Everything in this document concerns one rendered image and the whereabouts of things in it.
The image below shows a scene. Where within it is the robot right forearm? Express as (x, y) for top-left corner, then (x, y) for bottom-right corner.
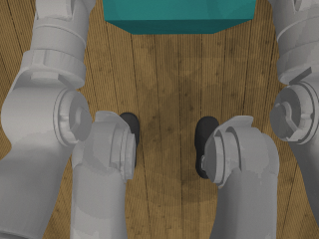
(268, 0), (319, 86)

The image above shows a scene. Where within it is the robot left foot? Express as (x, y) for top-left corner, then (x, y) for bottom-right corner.
(120, 112), (140, 167)

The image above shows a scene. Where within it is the robot left forearm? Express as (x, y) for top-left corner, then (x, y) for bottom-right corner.
(0, 0), (97, 128)

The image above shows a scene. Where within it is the carton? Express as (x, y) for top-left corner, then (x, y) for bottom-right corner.
(103, 0), (256, 35)

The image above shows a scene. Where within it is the left robot thigh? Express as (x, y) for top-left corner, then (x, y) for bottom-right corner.
(70, 121), (137, 239)

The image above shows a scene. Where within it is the robot right upper arm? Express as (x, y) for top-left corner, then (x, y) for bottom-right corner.
(269, 81), (319, 227)

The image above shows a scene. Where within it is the robot left upper arm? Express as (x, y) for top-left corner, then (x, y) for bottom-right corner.
(0, 87), (93, 239)

